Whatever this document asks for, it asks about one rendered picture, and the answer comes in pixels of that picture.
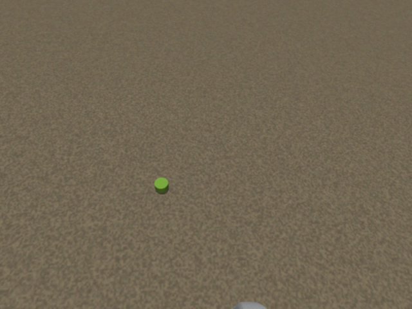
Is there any tin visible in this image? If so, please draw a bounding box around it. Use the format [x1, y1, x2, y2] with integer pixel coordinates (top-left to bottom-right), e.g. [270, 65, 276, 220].
[154, 178, 169, 193]

